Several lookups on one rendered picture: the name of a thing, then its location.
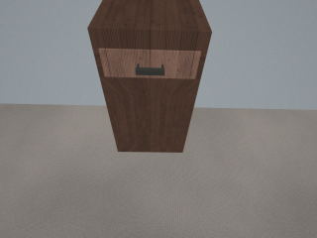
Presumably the drawer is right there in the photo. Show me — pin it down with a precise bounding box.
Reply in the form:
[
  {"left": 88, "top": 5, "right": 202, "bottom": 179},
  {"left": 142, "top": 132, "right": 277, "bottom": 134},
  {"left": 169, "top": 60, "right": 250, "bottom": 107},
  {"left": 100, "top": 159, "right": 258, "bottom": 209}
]
[{"left": 98, "top": 48, "right": 201, "bottom": 79}]

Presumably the handle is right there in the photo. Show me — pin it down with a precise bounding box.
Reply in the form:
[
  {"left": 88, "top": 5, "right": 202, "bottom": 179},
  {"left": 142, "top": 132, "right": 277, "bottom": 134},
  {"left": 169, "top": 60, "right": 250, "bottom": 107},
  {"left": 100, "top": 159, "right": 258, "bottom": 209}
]
[{"left": 135, "top": 64, "right": 165, "bottom": 76}]

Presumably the cabinet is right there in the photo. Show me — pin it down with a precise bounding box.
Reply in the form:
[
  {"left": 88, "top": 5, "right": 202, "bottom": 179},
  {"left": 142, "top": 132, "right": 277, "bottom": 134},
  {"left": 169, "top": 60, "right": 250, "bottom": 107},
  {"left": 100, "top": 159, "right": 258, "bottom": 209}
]
[{"left": 87, "top": 0, "right": 212, "bottom": 153}]

